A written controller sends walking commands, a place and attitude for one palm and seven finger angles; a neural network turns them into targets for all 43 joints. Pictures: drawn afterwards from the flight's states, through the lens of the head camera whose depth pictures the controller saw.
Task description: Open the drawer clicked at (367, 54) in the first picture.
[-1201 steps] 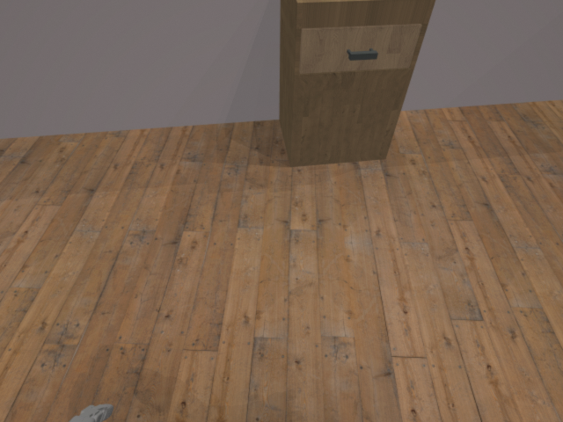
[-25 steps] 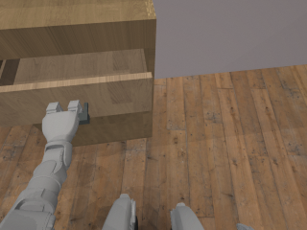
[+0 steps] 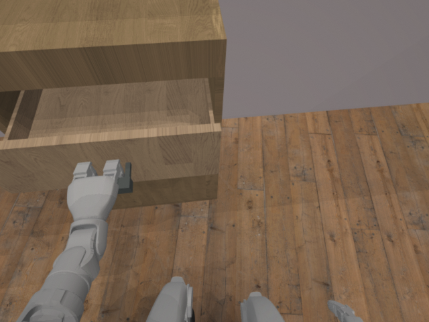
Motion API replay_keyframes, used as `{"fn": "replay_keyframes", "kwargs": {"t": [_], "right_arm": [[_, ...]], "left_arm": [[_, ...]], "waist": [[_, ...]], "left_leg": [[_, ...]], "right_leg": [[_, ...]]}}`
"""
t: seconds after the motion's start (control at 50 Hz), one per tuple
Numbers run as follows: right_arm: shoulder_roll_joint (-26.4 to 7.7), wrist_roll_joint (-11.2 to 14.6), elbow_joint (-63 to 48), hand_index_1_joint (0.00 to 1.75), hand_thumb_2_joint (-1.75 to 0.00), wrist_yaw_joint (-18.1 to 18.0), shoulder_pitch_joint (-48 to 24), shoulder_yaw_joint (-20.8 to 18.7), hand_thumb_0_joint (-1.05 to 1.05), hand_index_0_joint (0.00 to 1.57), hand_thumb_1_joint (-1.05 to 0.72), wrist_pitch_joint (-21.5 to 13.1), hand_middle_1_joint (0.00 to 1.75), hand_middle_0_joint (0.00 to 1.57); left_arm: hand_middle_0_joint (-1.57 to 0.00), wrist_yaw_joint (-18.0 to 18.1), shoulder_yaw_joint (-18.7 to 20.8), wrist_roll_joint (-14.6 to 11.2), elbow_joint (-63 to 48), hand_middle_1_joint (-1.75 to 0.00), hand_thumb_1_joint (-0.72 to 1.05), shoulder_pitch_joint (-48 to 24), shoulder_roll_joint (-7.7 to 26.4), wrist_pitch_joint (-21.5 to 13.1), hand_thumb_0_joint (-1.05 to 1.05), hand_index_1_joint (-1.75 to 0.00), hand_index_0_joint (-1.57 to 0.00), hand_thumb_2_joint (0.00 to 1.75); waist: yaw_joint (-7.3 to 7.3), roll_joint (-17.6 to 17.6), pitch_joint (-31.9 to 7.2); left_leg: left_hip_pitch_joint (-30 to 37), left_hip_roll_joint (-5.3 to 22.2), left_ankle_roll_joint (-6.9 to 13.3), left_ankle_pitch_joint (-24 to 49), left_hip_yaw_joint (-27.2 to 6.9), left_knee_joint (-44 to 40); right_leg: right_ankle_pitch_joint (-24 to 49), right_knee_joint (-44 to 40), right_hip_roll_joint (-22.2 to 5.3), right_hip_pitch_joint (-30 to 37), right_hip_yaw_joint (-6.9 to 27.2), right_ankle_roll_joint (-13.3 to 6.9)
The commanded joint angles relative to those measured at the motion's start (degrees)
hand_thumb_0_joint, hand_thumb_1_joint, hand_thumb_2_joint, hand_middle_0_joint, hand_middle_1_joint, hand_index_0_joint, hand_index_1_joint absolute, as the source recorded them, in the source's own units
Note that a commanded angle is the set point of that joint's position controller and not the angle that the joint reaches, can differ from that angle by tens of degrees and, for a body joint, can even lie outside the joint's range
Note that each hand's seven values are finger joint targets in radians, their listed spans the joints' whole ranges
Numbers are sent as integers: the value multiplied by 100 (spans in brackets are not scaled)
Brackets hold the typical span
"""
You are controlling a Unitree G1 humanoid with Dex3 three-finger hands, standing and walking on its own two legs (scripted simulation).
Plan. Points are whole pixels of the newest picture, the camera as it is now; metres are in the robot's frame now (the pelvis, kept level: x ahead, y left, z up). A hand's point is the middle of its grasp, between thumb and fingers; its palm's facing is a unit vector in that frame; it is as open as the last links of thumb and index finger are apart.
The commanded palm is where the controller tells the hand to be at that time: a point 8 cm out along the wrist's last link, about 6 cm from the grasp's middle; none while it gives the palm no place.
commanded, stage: pull the drawer open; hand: left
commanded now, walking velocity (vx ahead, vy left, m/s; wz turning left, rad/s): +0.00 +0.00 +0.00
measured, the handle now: (104, 178) +0.39 +0.25 -0.04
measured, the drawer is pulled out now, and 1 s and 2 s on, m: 0.14 0.23 0.30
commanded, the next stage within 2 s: none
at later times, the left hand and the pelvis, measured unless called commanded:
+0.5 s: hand (103, 220) +0.31 +0.24 -0.06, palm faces -0.01 -0.03 -1.00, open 5.7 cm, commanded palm +0.27 +0.24 -0.02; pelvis +0.00 +0.00 +0.00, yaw +0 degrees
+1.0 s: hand (100, 243) +0.27 +0.24 -0.06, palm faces -0.02 -0.03 -1.00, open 5.7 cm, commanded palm +0.23 +0.23 -0.02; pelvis +0.00 +0.00 +0.00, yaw +1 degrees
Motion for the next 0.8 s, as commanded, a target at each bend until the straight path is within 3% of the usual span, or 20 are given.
{"fn": "replay_keyframes", "kwargs": {"t": [0.0, 0.14, 0.22, 0.3, 0.34, 0.38, 0.42, 0.48, 0.5, 0.54, 0.58, 0.6, 0.62, 0.7, 0.74, 0.78], "right_arm": [[-842, -6, -576, 30, -90, -41, 250, -263, 0, 20, -90, -126, 30, 20], [-821, -7, -625, 30, -90, -38, 158, -248, 0, 20, -90, -151, 30, 20], [-814, -7, -681, 30, -90, -36, 69, -226, 0, 20, -90, -149, 30, 20], [-800, -13, -695, 30, -90, -41, 48, -227, 0, 20, -90, -161, 30, 20], [-797, -12, -700, 30, -90, -52, 14, -208, 0, 20, -90, -170, 30, 20], [-801, -8, -715, 30, -90, -57, -63, -193, 0, 20, -90, -149, 30, 20], [-786, -3, -776, 30, -90, -38, -94, -201, 0, 20, -90, -166, 30, 20], [-784, -9, -809, 30, -90, -38, -161, -190, 0, 20, -90, -151, 30, 20], [-771, -17, -835, 30, -90, -27, -122, -210, 0, 20, -90, -178, 30, 20], [-771, -8, -817, 30, -90, -38, -156, -199, 0, 20, -90, -169, 30, 20], [-775, -5, -844, 30, -90, -33, -230, -175, 0, 20, -90, -167, 30, 20], [-766, -18, -862, 30, -90, -29, -201, -201, 0, 20, -90, -196, 30, 20], [-772, -17, -866, 30, -90, -26, -250, -198, 0, 20, -90, -191, 30, 20], [-747, -30, -920, 30, -90, -4, -256, -197, 0, 20, -90, -202, 30, 20], [-748, -27, -895, 30, -90, -15, -293, -186, 0, 20, -90, -204, 30, 20], [-754, -28, -924, 30, -90, -24, -370, -160, 0, 20, -90, -205, 30, 20]], "left_arm": [[-40, 138, 408, -103, -740, -135, 90, -135, 848, 115, 0, -135, -40, 90], [-40, 185, 373, -116, -936, -135, 90, 245, 729, 215, 0, -135, -40, 90], [-40, 205, 444, -110, -1220, -135, 90, 463, 793, 217, 0, -135, -40, 90], [-40, 208, 413, -139, -1183, -135, 90, 718, 698, 281, 0, -135, -40, 90], [-40, 199, 492, -153, -1178, -135, 90, 784, 792, 288, 0, -135, -40, 90], [-40, 206, 599, -96, -1329, -135, 90, 745, 943, 269, 0, -135, -40, 90], [-40, 222, 377, -99, -1532, -135, 90, 828, 686, 288, 0, -135, -40, 90], [-40, 234, 506, -93, -1613, -135, 90, 1099, 782, 311, 0, -135, -40, 90], [-40, 232, 312, -131, -1704, -135, 90, 1107, 556, 324, 0, -135, -40, 90], [-40, 253, 395, -104, -1606, -135, 90, 1190, 639, 350, 0, -135, -40, 90], [-40, 264, 412, -72, -1739, -135, 90, 1178, 676, 341, 0, -135, -40, 90], [-40, 274, 266, -88, -1808, -135, 90, 1156, 524, 348, 0, -135, -40, 90], [-40, 301, 314, -68, -1960, -135, 90, 1193, 566, 333, 0, -135, -40, 90], [-40, 316, 220, -119, -2028, -135, 90, 1621, 407, 411, 0, -135, -40, 90], [-40, 319, 282, -122, -1975, -135, 90, 1576, 480, 423, 0, -135, -40, 90], [-40, 326, 337, -89, -2112, -135, 90, 1592, 557, 392, 0, -135, -40, 90]], "waist": [[182, -123, -1968], [168, -231, -1853], [244, -207, -1945], [223, -249, -1717], [257, -340, -1690], [333, -172, -1794], [281, -111, -1831], [366, -120, -1868], [283, -122, -1791], [277, -262, -1639], [323, -182, -1678], [264, -143, -1657], [302, -86, -1819], [305, -145, -1693], [274, -302, -1569], [342, -163, -1669]], "left_leg": [[2449, -151, 70, 2104, 25, -704], [2397, -166, 73, 2033, 41, -710], [2448, -170, 67, 2138, 49, -717], [2342, -179, 71, 2018, 50, -696], [2229, -191, 71, 1895, 62, -707], [2312, -184, 53, 1956, 60, -727], [2442, -182, 54, 1976, 50, -736], [2461, -178, 38, 2047, 33, -753], [2472, -174, 51, 2014, 22, -739], [2390, -179, 49, 1883, 21, -751], [2408, -173, 41, 1858, 14, -766], [2446, -170, 55, 1844, 9, -750], [2562, -171, 46, 1917, 13, -750], [2513, -179, 49, 1927, 18, -748], [2383, -177, 53, 1707, 4, -759], [2427, -187, 45, 1734, 19, -768]], "right_leg": [[2357, -930, 91, 581, -354, -329], [2347, -958, 82, 624, -364, -318], [2475, -931, 76, 711, -347, -321], [2417, -969, 75, 689, -344, -327], [2349, -975, 69, 746, -323, -319], [2311, -914, 65, 697, -320, -330], [2298, -940, 70, 653, -356, -334], [2326, -904, 77, 692, -347, -347], [2334, -938, 82, 694, -375, -349], [2209, -968, 85, 637, -358, -346], [2116, -941, 78, 577, -369, -345], [2139, -966, 84, 584, -369, -351], [2155, -936, 73, 563, -375, -348], [2250, -971, 78, 663, -383, -356], [2042, -995, 73, 601, -381, -345], [2024, -950, 59, 598, -367, -349]]}}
